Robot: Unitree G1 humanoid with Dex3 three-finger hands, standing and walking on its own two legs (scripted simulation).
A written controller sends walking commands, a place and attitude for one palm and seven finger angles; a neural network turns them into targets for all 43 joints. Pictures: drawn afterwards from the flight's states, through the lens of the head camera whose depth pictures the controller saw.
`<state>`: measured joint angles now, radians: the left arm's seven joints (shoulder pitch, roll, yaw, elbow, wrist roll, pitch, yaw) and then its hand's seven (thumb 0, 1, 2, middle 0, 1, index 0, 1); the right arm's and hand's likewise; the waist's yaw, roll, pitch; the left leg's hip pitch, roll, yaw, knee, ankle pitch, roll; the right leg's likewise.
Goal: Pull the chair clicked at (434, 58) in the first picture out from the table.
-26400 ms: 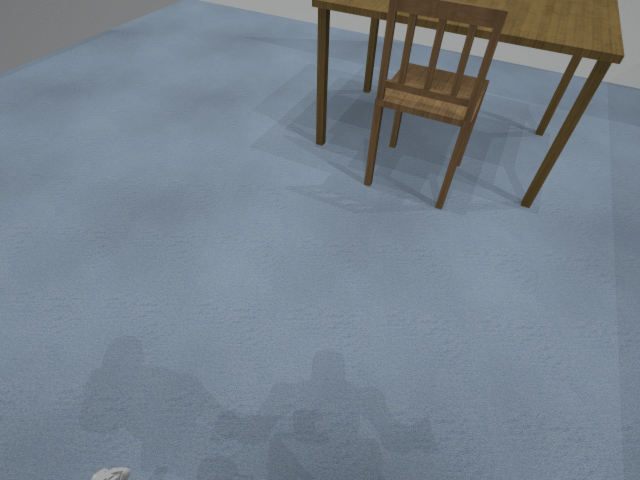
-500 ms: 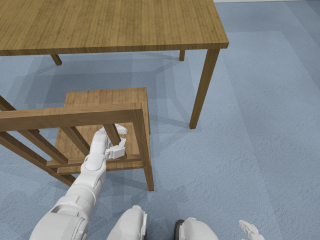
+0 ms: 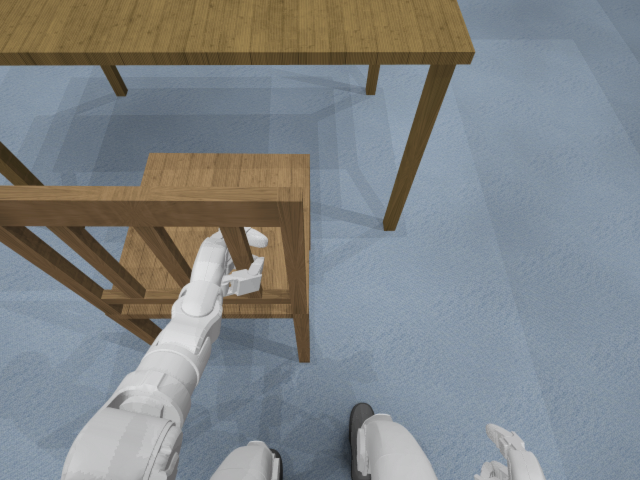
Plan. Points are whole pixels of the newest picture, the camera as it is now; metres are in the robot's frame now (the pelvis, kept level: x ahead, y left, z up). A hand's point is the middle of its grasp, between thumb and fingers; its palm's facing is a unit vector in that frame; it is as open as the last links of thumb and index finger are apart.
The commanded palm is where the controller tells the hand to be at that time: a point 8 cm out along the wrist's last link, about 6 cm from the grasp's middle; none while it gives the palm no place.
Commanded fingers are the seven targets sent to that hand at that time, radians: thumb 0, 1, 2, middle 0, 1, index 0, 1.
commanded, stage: step backward, pulling the chair out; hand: left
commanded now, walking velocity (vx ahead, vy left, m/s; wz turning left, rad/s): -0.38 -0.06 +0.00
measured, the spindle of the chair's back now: (175, 263) +0.41 +0.21 -0.08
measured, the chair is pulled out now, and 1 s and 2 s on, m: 0.24 0.46 0.64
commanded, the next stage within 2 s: stop walking, hand still on the chair in 1.18 s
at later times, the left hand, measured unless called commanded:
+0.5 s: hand (242, 343) +0.28 +0.10 -0.06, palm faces -0.14 -0.97 -0.18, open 5.7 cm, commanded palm +0.27 +0.15 -0.05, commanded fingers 0.00 0.90 0.90 -0.50 -1.45 -0.50 -1.45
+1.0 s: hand (235, 454) +0.15 +0.10 -0.05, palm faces -0.08 -0.98 -0.18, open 5.8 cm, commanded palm +0.16 +0.14 -0.05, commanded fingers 0.00 0.90 0.90 -0.50 -1.45 -0.50 -1.45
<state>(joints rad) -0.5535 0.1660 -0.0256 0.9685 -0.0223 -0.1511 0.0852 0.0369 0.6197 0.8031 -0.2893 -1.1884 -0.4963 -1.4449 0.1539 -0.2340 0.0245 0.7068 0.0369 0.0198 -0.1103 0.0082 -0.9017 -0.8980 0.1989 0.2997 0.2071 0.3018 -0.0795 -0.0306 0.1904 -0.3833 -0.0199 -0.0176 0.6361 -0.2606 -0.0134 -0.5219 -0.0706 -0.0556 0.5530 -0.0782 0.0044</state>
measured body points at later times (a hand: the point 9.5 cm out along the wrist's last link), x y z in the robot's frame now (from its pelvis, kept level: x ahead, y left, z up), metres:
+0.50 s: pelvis -0.09 +0.01 +0.01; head +0.01 +0.00 +0.44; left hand +0.28 +0.15 -0.04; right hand +0.01 -0.27 -0.12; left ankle -0.06 +0.13 -0.72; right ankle -0.01 -0.12 -0.72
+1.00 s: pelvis -0.21 -0.01 +0.01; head -0.12 -0.02 +0.45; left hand +0.15 +0.15 -0.04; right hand -0.12 -0.27 -0.13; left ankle -0.17 +0.13 -0.72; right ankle -0.11 -0.12 -0.72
